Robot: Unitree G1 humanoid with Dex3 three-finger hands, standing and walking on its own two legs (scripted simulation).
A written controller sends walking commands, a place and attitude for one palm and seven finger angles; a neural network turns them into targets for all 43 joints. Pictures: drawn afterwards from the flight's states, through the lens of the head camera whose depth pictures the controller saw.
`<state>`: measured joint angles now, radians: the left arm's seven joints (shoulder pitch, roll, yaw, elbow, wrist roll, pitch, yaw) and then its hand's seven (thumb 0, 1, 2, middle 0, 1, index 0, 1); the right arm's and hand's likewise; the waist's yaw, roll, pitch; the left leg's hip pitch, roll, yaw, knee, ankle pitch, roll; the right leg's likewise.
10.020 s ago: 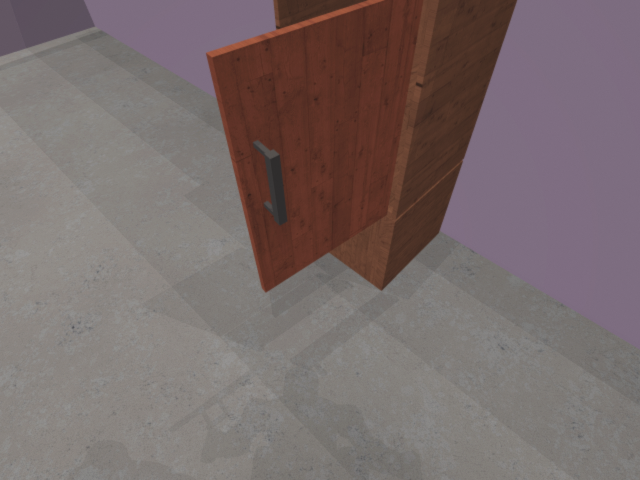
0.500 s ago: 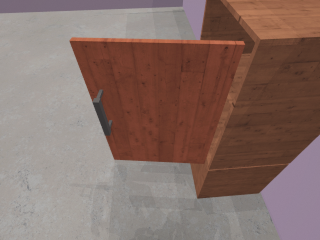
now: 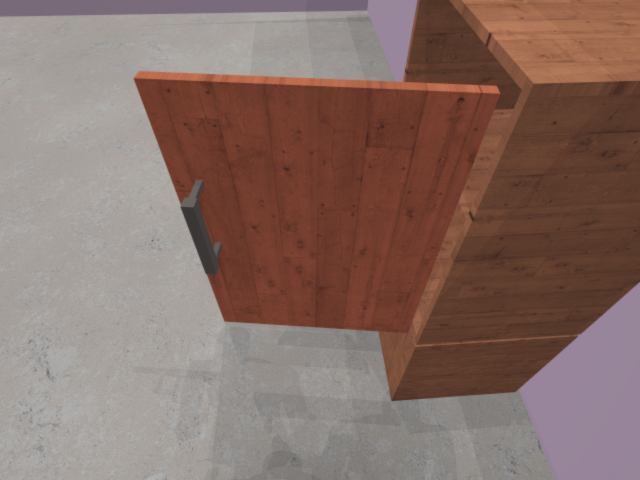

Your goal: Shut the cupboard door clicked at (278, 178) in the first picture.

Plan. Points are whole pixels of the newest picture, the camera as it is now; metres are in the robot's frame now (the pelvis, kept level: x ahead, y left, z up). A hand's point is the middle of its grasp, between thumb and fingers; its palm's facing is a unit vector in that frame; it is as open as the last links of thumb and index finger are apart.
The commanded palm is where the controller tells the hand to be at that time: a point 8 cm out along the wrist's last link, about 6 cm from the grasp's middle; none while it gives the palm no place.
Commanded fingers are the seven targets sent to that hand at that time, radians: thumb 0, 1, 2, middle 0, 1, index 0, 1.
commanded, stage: raise the hand and make a fist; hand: left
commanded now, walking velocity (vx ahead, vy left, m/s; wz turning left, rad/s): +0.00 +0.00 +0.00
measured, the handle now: (205, 230) +0.47 +0.21 +0.01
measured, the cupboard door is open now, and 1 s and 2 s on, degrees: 82 82 82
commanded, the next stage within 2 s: bring the fist close to the handle in 1.84 s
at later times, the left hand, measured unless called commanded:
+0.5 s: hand out of the picture +0.13 +0.17 -0.04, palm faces +0.03 -1.00 -0.05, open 5.4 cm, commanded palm +0.11 +0.23 -0.04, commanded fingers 0.00 0.90 0.90 -0.73 -0.88 -0.73 -0.88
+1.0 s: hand (160, 447) +0.16 +0.20 -0.01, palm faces -0.01 -1.00 -0.03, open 3.3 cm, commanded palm +0.13 +0.25 -0.01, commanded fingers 0.00 0.90 0.90 -1.19 -1.38 -1.19 -1.38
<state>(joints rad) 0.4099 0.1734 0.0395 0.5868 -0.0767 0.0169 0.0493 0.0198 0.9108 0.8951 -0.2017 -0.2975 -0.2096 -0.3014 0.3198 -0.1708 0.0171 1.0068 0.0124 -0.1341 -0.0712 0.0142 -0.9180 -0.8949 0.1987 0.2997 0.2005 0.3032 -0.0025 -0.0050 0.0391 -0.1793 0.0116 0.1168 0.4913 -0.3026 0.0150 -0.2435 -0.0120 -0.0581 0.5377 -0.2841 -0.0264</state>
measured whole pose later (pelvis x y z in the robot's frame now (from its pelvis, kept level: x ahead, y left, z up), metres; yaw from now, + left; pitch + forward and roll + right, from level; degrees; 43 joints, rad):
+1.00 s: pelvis -0.04 +0.01 -0.07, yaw +3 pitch +12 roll -2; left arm 0.45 0.24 0.12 -0.10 -0.27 -0.36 -0.27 0.02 0.90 0.90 -1.01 -1.18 -1.02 -1.19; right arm 0.26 -0.26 -0.02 0.51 0.04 -0.23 -0.05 0.01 -0.90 -0.90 0.20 0.30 0.20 0.30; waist -0.01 0.02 -0.12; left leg -0.81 0.03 0.04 1.10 -0.51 0.04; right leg -0.80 -0.04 -0.12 1.05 -0.46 -0.03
